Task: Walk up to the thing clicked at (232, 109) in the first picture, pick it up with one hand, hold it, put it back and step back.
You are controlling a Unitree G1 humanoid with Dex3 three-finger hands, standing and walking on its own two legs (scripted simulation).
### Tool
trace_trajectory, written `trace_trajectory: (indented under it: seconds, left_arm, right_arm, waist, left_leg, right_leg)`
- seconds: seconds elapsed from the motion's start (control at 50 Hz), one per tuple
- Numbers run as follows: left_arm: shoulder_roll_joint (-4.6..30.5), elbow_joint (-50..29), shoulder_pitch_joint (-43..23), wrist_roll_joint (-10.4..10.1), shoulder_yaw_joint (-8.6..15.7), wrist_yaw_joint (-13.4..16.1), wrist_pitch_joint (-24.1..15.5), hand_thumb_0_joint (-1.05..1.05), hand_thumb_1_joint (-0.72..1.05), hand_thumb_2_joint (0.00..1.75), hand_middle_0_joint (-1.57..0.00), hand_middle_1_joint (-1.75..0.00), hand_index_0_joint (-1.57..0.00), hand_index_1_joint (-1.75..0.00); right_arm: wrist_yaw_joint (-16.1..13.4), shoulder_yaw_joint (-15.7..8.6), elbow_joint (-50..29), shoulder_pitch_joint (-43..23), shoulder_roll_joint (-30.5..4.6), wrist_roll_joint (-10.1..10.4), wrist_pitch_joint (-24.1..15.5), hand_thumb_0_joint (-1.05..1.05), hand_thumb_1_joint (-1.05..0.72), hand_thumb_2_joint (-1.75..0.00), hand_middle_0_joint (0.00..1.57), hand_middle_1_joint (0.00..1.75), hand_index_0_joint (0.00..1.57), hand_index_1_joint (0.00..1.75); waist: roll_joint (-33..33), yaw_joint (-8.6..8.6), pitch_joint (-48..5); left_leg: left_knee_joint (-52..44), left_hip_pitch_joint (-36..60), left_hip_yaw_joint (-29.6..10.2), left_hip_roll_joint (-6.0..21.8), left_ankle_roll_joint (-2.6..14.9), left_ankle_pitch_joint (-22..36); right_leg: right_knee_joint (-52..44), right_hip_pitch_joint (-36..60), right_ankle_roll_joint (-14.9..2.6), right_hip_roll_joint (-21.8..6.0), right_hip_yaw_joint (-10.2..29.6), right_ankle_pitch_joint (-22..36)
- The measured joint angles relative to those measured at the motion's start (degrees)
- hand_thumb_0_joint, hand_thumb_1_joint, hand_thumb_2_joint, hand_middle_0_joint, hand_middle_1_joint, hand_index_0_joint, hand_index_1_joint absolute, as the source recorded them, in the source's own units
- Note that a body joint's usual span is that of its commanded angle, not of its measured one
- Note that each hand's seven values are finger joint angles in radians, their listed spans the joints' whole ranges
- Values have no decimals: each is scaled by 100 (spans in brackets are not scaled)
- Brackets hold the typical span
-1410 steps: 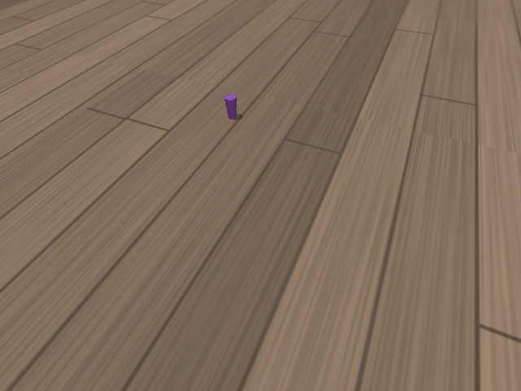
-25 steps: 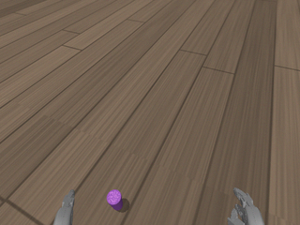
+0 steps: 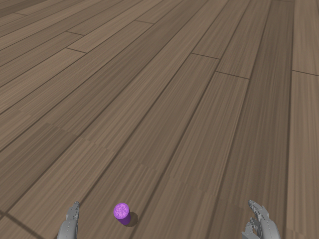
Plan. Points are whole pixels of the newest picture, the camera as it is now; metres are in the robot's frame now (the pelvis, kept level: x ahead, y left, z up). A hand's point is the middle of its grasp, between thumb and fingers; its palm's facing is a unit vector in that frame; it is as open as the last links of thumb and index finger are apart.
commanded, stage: home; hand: left
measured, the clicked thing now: (123, 215) +0.39 +0.23 -0.65
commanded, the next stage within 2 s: stand in 0.20 s
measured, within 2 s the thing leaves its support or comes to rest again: neither
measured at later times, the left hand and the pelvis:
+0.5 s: hand (93, 236) +0.17 +0.18 -0.06, palm faces +0.11 -0.95 -0.29, open 15.8 cm; pelvis +0.00 +0.00 +0.00, yaw +0 degrees
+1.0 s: hand out of the picture +0.07 +0.26 -0.12, palm faces +0.00 -0.93 -0.36, open 7.5 cm; pelvis +0.00 +0.01 +0.03, yaw +1 degrees
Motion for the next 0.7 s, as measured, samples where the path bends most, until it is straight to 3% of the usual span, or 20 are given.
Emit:
trace_trajectory:
  seconds: [0.4,0.5,0.62,0.66,0.7]
  left_arm:
    - [3,13,-31,-2,2,2,48,-1,-55,7,-8,-9,-9,-9]
    - [10,7,-21,1,-5,6,46,-1,-35,27,-15,-19,-15,-19]
    - [4,10,-23,0,-12,0,54,-1,4,61,-18,-27,-19,-27]
    - [122,660,-356,248,-49,-172,-441,-1,18,69,-19,-28,-19,-28]
    - [309,1550,-764,389,-71,-388,-869,0,33,76,-20,-29,-20,-29]
  right_arm:
    - [15,-2,7,-24,4,-7,32,1,-90,-90,21,30,20,30]
    - [19,2,-1,-22,6,-5,25,1,-90,-90,21,30,20,30]
    - [13,3,8,-23,3,-10,26,1,-90,-90,21,30,20,30]
    - [205,-30,326,-186,-63,-301,107,1,-90,-90,21,30,20,30]
    - [507,-22,800,-403,-214,-455,351,1,-90,-90,21,30,20,30]
  waist:
    - [-4,12,-1]
    - [4,13,3]
    - [16,7,5]
    - [-64,71,238]
    - [-162,147,399]
  left_leg:
    - [-10,45,4,-11,15,-35]
    - [-18,47,4,-11,13,-29]
    - [-14,38,-7,-8,9,-22]
    - [-114,267,27,-58,30,30]
    - [-261,478,68,-113,63,108]
  right_leg:
    - [-32,57,19,-10,4,-23]
    - [-34,55,16,-9,4,-20]
    - [-27,48,13,-5,-4,-18]
    - [-46,239,-6,-53,22,-13]
    - [-101,404,-22,-105,54,14]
